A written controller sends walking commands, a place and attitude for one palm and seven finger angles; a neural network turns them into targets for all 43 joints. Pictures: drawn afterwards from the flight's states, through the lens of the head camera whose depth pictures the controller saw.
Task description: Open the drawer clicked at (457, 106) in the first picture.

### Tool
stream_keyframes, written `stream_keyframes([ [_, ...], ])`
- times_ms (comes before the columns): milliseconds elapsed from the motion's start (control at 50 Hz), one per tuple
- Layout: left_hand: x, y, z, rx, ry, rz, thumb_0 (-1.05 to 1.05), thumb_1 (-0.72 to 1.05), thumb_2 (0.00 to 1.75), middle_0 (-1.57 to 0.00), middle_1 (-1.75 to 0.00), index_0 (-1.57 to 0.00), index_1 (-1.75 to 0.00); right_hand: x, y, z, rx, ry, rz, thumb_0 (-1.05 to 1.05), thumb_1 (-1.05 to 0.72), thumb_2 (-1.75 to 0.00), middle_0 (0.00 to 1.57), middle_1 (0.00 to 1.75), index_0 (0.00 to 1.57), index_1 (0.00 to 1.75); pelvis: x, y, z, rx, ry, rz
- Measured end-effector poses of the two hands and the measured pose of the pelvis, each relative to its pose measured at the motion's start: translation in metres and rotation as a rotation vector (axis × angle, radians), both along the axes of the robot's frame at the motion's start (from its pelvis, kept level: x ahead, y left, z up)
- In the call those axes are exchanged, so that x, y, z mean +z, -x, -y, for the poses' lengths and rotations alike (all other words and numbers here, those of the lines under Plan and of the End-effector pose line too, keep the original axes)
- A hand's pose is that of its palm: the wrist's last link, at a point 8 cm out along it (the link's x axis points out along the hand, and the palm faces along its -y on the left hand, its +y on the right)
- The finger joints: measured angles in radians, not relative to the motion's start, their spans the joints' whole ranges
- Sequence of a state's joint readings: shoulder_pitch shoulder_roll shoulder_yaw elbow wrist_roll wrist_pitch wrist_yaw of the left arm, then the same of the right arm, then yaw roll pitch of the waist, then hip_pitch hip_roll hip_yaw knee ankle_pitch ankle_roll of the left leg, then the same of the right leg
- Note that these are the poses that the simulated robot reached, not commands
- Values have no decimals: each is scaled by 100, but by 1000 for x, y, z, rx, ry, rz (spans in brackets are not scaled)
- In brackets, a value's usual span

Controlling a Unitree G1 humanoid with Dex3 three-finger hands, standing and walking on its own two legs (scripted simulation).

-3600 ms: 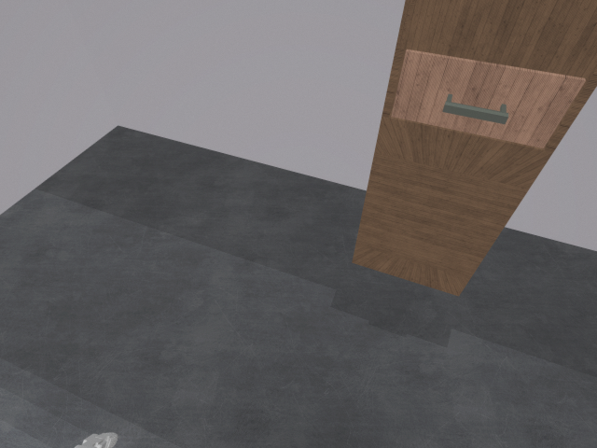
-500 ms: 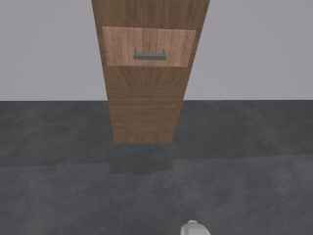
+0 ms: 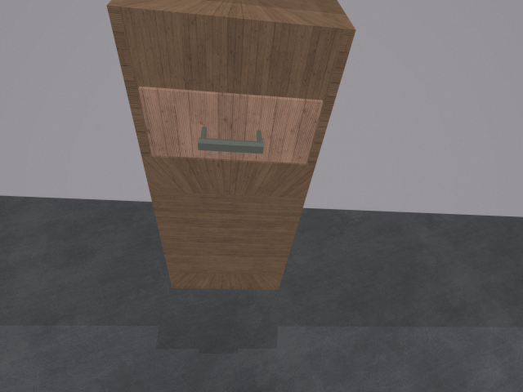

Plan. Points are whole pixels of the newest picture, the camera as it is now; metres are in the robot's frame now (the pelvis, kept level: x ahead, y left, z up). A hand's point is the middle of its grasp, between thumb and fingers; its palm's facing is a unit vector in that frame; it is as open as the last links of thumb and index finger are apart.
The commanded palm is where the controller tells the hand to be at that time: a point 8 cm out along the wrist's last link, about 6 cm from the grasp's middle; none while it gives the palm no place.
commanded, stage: take the last steps up to it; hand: left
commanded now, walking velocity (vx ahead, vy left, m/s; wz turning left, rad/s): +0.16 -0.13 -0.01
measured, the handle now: (231, 139) +0.61 +0.11 +0.04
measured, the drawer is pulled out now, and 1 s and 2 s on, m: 0.00 0.00 0.00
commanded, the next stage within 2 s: come to a stop and stand still in 0.04 s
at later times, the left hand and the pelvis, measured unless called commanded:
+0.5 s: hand out of the picture +0.16 +0.11 -0.16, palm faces +0.04 -0.97 -0.25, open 7.3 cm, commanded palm none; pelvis +0.10 -0.07 +0.00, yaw +0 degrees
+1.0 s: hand out of the picture +0.08 +0.18 -0.16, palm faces +0.08 -0.98 -0.18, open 7.4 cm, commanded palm none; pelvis +0.07 -0.02 +0.03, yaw +1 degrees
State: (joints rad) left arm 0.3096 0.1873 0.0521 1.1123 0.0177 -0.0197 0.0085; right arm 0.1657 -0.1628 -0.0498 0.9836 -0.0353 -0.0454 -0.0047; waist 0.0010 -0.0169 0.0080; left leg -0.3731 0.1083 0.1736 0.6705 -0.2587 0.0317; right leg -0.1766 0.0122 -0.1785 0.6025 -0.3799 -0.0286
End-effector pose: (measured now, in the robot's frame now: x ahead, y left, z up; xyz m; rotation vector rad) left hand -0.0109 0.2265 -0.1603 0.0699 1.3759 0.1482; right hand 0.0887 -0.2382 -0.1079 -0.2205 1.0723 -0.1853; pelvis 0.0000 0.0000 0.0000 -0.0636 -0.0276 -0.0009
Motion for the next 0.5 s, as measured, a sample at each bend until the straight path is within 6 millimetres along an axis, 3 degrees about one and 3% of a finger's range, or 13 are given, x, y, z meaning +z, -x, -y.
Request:
stream_keyframes([
  [80,3,-15,6,-11,30,-55,0,92,90,-20,-30,-20,-30,6,-18,-4,-4,5,-3,0,-91,-90,19,29,20,30,6,-25,1,-12,-14,8],
  [260,26,-81,30,2,18,-35,0,91,90,-20,-30,-19,-30,9,9,19,-79,-2,-253,0,-94,-90,20,30,20,30,26,-75,24,-2,-19,-13],
  [340,27,-112,48,-23,-22,-32,0,92,90,-20,-30,-19,-30,-6,19,30,-121,-55,-354,0,-93,-90,20,30,20,30,21,-92,45,-2,-38,-10],
  [400,23,-133,58,-40,-73,-3,1,92,90,-20,-30,-20,-30,-27,20,43,-150,-104,-399,1,-92,-90,20,30,20,30,7,-106,65,-10,-75,-13],
  [500,34,-159,68,-33,-125,63,1,93,90,-21,-30,-20,-30,-44,1,61,-132,-120,-406,1,-91,-90,20,30,20,30,4,-104,72,10,-76,-14],
])
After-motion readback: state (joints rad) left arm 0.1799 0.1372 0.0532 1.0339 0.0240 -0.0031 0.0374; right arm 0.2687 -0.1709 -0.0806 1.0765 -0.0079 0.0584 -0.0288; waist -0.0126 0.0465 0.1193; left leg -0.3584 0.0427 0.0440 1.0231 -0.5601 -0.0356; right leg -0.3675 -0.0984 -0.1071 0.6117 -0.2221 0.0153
